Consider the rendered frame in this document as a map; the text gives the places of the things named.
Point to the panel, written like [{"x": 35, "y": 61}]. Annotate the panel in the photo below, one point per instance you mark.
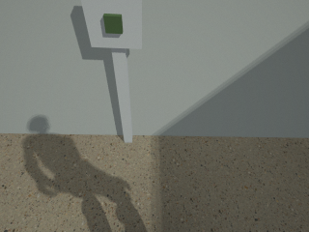
[{"x": 131, "y": 11}]

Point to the button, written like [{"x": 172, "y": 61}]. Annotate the button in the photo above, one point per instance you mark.
[{"x": 113, "y": 23}]

